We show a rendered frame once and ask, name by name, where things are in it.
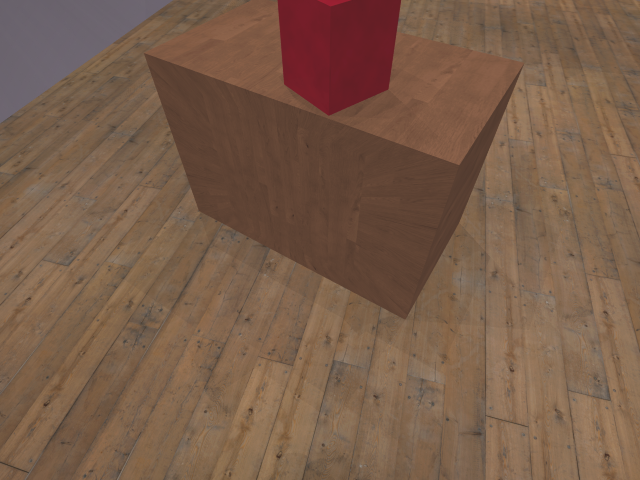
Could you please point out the carton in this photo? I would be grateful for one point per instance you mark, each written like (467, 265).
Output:
(337, 53)

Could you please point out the pedestal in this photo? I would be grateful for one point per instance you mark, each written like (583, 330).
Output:
(367, 197)

